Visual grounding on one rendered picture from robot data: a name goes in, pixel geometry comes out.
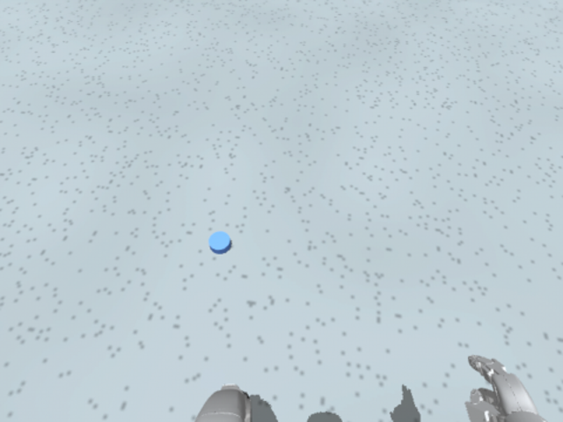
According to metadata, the tin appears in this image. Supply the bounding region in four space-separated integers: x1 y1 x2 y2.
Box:
208 231 231 254

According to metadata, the right robot hand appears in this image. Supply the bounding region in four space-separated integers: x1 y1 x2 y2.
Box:
465 355 539 422

